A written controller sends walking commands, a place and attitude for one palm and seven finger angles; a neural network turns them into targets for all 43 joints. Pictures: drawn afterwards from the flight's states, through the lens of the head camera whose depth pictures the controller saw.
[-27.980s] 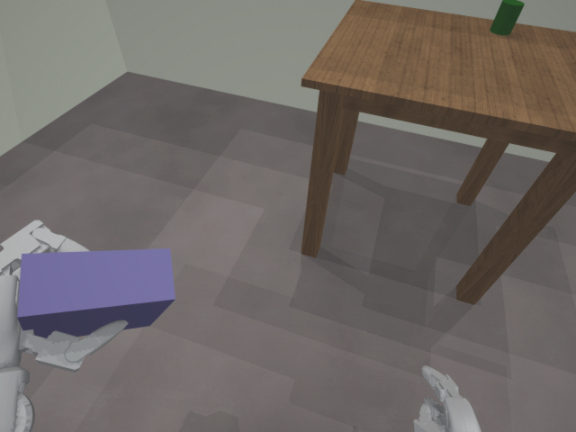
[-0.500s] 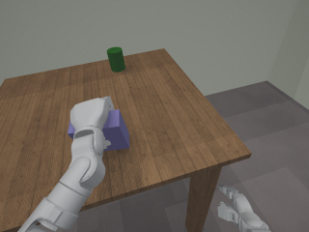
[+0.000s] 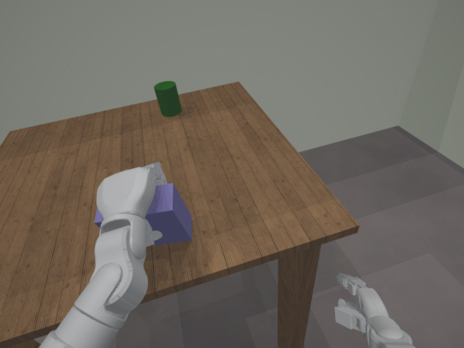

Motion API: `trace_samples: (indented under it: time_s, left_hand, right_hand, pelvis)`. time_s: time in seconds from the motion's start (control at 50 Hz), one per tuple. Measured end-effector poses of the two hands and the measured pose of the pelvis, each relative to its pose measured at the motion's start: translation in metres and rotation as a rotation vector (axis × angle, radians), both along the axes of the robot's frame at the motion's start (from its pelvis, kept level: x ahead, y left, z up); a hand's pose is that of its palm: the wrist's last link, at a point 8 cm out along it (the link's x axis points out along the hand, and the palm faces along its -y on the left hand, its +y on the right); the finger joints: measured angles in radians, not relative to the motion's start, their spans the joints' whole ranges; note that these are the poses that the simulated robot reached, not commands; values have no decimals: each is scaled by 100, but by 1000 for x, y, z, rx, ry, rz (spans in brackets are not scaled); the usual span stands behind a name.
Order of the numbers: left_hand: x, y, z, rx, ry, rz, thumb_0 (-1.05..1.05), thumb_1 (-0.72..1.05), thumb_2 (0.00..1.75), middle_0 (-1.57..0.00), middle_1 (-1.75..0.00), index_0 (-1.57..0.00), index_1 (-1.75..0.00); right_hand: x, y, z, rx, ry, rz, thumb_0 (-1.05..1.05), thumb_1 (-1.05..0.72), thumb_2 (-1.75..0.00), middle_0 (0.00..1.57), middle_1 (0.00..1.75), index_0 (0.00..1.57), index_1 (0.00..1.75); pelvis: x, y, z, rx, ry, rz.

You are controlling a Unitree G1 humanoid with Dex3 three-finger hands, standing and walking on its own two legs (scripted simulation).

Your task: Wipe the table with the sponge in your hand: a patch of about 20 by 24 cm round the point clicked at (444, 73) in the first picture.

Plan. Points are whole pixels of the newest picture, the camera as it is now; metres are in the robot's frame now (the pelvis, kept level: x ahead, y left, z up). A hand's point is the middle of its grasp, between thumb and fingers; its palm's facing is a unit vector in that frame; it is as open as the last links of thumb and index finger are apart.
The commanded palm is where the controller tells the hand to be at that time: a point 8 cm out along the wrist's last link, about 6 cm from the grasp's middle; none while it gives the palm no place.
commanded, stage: slide back across to the middle lane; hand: left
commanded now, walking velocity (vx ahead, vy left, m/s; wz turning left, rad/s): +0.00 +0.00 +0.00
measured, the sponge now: (152, 224) +0.30 +0.20 +0.09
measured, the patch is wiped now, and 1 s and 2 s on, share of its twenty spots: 1.00 1.00 1.00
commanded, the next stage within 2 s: wipe forward along the middle lane in 0.70 s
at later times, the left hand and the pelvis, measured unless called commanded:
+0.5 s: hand (128, 212) +0.27 +0.21 +0.15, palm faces +0.20 -0.21 -0.96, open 9.6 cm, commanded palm +0.22 +0.22 +0.21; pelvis +0.00 -0.01 +0.00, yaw -2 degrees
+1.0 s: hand (98, 217) +0.27 +0.26 +0.14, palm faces +0.05 -0.07 -1.00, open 9.6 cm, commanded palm +0.24 +0.26 +0.20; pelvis -0.02 +0.00 +0.00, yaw +1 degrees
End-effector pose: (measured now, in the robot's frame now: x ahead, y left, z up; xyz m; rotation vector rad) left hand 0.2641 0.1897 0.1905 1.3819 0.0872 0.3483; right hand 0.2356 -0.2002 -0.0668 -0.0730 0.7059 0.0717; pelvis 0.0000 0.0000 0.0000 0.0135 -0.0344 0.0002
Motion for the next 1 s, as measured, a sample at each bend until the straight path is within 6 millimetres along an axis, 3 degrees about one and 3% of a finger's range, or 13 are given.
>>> trace_samples:
  time_s: [0.34, 0.54, 0.72, 0.84, 1.0]
  left_hand:
    - [-15, 5, 4, -69, -9, -22, 2, -45, 105, -67, -143, -76, -139]
    - [-22, 27, 13, -63, 1, 34, 0, -47, 105, -70, -140, -79, -136]
    - [-40, 52, 9, -14, 66, 105, -1, -47, 105, -71, -139, -80, -135]
    - [-35, 66, 4, 22, 121, 124, -1, -48, 105, -72, -138, -81, -134]
    - [-18, 67, 7, 63, 148, 82, -1, -50, 106, -74, -136, -83, -132]
  right_hand:
    - [-2, -7, 1, -17, -10, -17, 1, -91, -90, 20, 30, 20, 30]
    - [-9, -19, 1, -56, -15, -42, 1, -91, -90, 20, 30, 20, 30]
    - [-13, -19, -3, -79, -34, -36, 1, -91, -90, 20, 30, 20, 30]
    - [-15, -11, -4, -88, -46, -25, 1, -91, -90, 20, 30, 20, 30]
    - [-18, 2, -8, -87, -42, -8, 1, -91, -90, 20, 30, 20, 30]
  pelvis:
    - [-1, -9, 0, 6, -11, -23]
    - [-6, -11, 0, 6, -17, -29]
    - [-12, -10, -1, 4, -25, -10]
    - [-18, -8, 0, 1, -24, 3]
    - [-19, -2, 1, -1, -17, 16]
